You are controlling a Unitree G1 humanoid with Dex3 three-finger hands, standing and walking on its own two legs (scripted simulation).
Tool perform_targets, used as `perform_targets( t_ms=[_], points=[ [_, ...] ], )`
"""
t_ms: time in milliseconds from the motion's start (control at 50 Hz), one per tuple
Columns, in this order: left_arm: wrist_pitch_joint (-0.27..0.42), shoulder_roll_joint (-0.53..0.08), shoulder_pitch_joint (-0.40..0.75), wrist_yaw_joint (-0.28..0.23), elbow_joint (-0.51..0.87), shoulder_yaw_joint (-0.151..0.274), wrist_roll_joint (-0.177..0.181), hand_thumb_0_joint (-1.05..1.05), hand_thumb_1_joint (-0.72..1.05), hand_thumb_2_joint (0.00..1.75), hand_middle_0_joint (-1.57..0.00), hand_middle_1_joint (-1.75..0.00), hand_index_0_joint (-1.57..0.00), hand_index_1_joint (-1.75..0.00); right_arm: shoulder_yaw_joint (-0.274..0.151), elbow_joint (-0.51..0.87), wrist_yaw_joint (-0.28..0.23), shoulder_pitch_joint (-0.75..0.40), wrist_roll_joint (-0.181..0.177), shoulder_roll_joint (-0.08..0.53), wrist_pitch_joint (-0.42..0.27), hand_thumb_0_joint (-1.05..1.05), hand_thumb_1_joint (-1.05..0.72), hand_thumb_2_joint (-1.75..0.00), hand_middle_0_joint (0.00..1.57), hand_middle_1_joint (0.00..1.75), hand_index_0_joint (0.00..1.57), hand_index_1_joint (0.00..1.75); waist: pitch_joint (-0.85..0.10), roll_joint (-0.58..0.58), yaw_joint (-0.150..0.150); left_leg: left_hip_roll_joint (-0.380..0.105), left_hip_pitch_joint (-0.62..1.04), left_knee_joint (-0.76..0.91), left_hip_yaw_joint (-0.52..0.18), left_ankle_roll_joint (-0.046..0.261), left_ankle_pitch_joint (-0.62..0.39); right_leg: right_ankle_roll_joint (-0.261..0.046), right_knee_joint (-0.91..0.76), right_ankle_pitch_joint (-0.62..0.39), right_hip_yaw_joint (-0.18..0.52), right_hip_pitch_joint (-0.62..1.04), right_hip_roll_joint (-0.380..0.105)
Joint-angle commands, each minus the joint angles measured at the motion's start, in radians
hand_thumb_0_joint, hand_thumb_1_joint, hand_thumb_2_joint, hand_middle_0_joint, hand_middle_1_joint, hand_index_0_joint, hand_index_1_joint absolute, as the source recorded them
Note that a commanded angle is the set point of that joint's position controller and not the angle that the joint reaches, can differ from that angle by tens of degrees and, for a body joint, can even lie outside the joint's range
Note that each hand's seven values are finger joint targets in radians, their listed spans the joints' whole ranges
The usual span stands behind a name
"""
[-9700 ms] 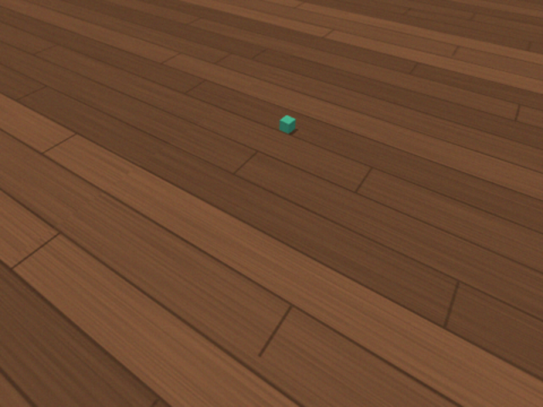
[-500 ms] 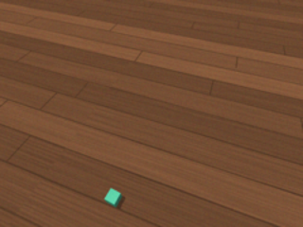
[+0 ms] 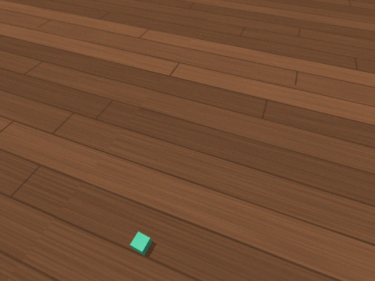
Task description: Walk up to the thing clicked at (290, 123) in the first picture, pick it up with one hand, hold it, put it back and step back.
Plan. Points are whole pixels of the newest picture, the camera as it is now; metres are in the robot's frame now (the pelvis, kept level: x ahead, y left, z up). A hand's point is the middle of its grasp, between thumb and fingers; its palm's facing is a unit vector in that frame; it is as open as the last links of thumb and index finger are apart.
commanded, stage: walk up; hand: left
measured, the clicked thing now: (141, 243) +0.41 +0.23 -0.74
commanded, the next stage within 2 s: stand in 0.52 s
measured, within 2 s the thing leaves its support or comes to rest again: neither
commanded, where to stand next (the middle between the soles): +0.01 +0.00 m, yaw -1 degrees
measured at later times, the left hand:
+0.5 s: hand out of the picture +0.09 +0.26 -0.15, palm faces -0.01 -0.94 -0.35, open 7.4 cm
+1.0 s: hand out of the picture +0.11 +0.24 -0.15, palm faces -0.03 -0.94 -0.34, open 7.4 cm
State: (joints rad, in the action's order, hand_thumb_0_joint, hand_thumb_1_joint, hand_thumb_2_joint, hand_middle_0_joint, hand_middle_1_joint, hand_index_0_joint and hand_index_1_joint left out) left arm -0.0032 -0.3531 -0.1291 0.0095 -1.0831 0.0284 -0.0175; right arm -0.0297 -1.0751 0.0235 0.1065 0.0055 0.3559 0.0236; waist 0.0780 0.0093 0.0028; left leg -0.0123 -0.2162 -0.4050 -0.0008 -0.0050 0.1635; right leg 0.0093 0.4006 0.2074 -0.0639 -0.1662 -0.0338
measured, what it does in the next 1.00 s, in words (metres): stands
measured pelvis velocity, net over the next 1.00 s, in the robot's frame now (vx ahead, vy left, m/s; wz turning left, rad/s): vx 0.04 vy -0.01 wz -0.01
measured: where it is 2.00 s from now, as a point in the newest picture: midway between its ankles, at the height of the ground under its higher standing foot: outside the picture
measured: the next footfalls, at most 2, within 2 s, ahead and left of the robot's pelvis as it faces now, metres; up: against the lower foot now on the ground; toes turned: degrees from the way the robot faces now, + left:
none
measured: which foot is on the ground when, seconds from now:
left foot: down 0.00-1.00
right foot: down 0.00-1.00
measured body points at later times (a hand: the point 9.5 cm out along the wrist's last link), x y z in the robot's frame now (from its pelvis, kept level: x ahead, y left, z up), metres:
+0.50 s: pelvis +0.00 +0.00 +0.00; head +0.02 +0.00 +0.45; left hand +0.09 +0.30 -0.13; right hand +0.09 -0.31 -0.13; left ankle +0.04 +0.12 -0.74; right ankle +0.01 -0.13 -0.74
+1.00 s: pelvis +0.04 -0.01 +0.00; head +0.06 -0.01 +0.45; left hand +0.11 +0.29 -0.13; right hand +0.12 -0.31 -0.13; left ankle +0.04 +0.12 -0.74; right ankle +0.01 -0.13 -0.74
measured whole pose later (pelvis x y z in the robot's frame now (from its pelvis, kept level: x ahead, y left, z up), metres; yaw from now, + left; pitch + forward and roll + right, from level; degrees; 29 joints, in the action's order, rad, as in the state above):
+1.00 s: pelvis +0.04 -0.01 +0.00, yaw +0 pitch -1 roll +0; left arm 0.02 -0.34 -0.13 0.01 -1.12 0.00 -0.01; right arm 0.01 -1.12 0.00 0.11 0.01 0.35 -0.01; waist 0.04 0.01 0.00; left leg -0.03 -0.13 -0.33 0.00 -0.02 0.19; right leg 0.00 0.31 0.22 -0.06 -0.07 -0.02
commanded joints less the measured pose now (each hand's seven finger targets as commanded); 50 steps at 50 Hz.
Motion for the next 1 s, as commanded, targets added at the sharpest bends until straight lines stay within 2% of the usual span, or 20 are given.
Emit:
perform_targets(
  t_ms=[0, 120, 300, 340, 380, 480, 500, 540, 600, 680, 860, 920, 980],
  points=[
    [0.022, -0.229, 0.046, -0.018, 0.072, 0.046, 0.001, 0.0, 0.9, 0.9, -0.2, -0.3, -0.2, -0.3, -0.046, 0.064, -0.011, -0.014, -0.003, 0.22, -0.023, 0.0, -0.9, -0.9, 0.2, 0.3, 0.2, 0.3, -0.126, -0.016, -0.009, -0.101, 0.052, 0.06, -0.109, 0.04, -0.065, -0.056, -0.074, -0.073, 0.122, 0.023, -0.113],
    [0.021, -0.221, 0.044, -0.019, 0.07, 0.043, 0.005, 0.0, 0.9, 0.9, -0.2, -0.3, -0.2, -0.3, -0.04, 0.066, -0.012, -0.034, -0.003, 0.215, -0.024, 0.0, -0.9, -0.9, 0.2, 0.3, 0.2, 0.3, -0.107, -0.01, 0.001, -0.109, 0.051, 0.068, -0.114, 0.036, -0.103, -0.052, -0.073, -0.093, 0.111, 0.018, -0.111],
    [0.021, -0.228, 0.047, -0.018, 0.074, 0.043, 0.001, 0.0, 0.9, 0.9, -0.2, -0.3, -0.2, -0.3, -0.041, 0.078, -0.01, -0.047, 0.0, 0.223, -0.024, 0.0, -0.9, -0.9, 0.2, 0.3, 0.2, 0.3, -0.114, -0.005, 0.003, -0.108, 0.044, 0.071, -0.109, 0.041, -0.076, -0.051, -0.075, -0.083, 0.111, 0.034, -0.112],
    [0.021, -0.232, 0.062, -0.017, 0.076, 0.045, -0.001, 0.0, 0.9, 0.9, -0.2, -0.3, -0.2, -0.3, -0.042, 0.076, -0.011, -0.037, 0.0, 0.224, -0.023, 0.0, -0.9, -0.9, 0.2, 0.3, 0.2, 0.3, -0.108, -0.019, -0.005, -0.103, 0.035, 0.072, -0.105, 0.039, -0.064, -0.051, -0.083, -0.072, 0.119, 0.035, -0.114],
    [0.022, -0.23, 0.06, -0.018, 0.072, 0.044, 0.002, 0.0, 0.9, 0.9, -0.2, -0.3, -0.2, -0.3, -0.041, 0.074, -0.01, -0.042, 0.0, 0.218, -0.024, 0.0, -0.9, -0.9, 0.2, 0.3, 0.2, 0.3, -0.098, -0.004, -0.002, -0.102, 0.04, 0.078, -0.11, 0.033, -0.071, -0.052, -0.081, -0.072, 0.114, 0.022, -0.114],
    [0.02, -0.228, 0.052, -0.016, 0.073, 0.044, 0.003, 0.0, 0.9, 0.9, -0.2, -0.3, -0.2, -0.3, -0.04, 0.074, -0.011, -0.042, 0.0, 0.225, -0.027, 0.0, -0.9, -0.9, 0.2, 0.3, 0.2, 0.3, -0.105, 0.005, 0.003, -0.109, 0.021, 0.092, -0.122, 0.039, -0.038, -0.052, -0.067, -0.055, 0.11, 0.037, -0.106],
    [0.02, -0.193, 0.033, -0.009, 0.043, 0.025, 0.005, 0.0, 0.9, 0.9, -0.2, -0.3, -0.2, -0.3, -0.016, 0.05, -0.015, -0.032, 0.008, 0.192, -0.036, 0.0, -0.9, -0.9, 0.2, 0.3, 0.2, 0.3, -0.154, 0.003, 0.003, -0.123, 0.05, 0.15, -0.136, 0.041, 0.122, -0.039, -0.124, 0.095, 0.115, 0.052, -0.107],
    [0.023, -0.199, 0.04, -0.004, 0.042, 0.025, -0.005, 0.0, 0.9, 0.9, -0.2, -0.3, -0.2, -0.3, -0.019, 0.052, -0.017, -0.059, 0.012, 0.209, -0.042, 0.0, -0.9, -0.9, 0.2, 0.3, 0.2, 0.3, -0.101, 0.019, 0.006, -0.123, 0.02, 0.169, -0.151, 0.035, 0.182, -0.035, -0.125, 0.102, 0.111, 0.032, -0.098],
    [0.031, -0.213, 0.043, -0.006, 0.035, 0.026, -0.006, 0.0, 0.9, 0.9, -0.2, -0.3, -0.2, -0.3, -0.015, 0.039, -0.02, -0.041, 0.012, 0.209, -0.046, 0.0, -0.9, -0.9, 0.2, 0.3, 0.2, 0.3, -0.064, 0.0, -0.003, -0.118, 0.023, 0.158, -0.135, 0.03, 0.127, -0.031, -0.141, 0.07, 0.121, 0.015, -0.106],
    [0.04, -0.22, 0.038, -0.008, 0.029, 0.025, 0.0, 0.0, 0.9, 0.9, -0.2, -0.3, -0.2, -0.3, -0.015, 0.025, -0.021, -0.026, 0.011, 0.209, -0.054, 0.0, -0.9, -0.9, 0.2, 0.3, 0.2, 0.3, -0.072, -0.016, -0.006, -0.114, 0.064, 0.13, -0.118, 0.028, -0.008, -0.029, -0.153, 0.013, 0.126, 0.016, -0.115],
    [0.044, -0.21, 0.025, -0.017, 0.024, 0.018, 0.006, 0.0, 0.9, 0.9, -0.2, -0.3, -0.2, -0.3, -0.008, 0.016, -0.032, -0.015, 0.005, 0.204, -0.059, 0.0, -0.9, -0.9, 0.2, 0.3, 0.2, 0.3, -0.15, -0.028, -0.007, -0.128, 0.135, 0.083, -0.089, 0.024, -0.265, -0.02, -0.119, -0.273, 0.106, 0.112, -0.119],
    [0.041, -0.208, 0.021, -0.018, 0.021, 0.018, 0.008, 0.0, 0.9, 0.9, -0.2, -0.3, -0.2, -0.3, -0.005, 0.011, -0.034, -0.016, 0.004, 0.205, -0.057, 0.0, -0.9, -0.9, 0.2, 0.3, 0.2, 0.3, -0.138, -0.013, -0.006, -0.127, 0.136, 0.085, -0.083, 0.019, -0.273, -0.019, -0.117, -0.283, 0.1, 0.112, -0.116],
    [0.037, -0.208, 0.013, -0.023, 0.021, 0.019, 0.007, 0.0, 0.9, 0.9, -0.2, -0.3, -0.2, -0.3, -0.007, 0.015, -0.037, -0.027, 0.005, 0.203, -0.054, 0.0, -0.9, -0.9, 0.2, 0.3, 0.2, 0.3, -0.142, -0.016, -0.001, -0.127, 0.149, 0.076, -0.079, 0.019, -0.316, -0.017, -0.115, -0.335, 0.09, 0.118, -0.114]
  ],
)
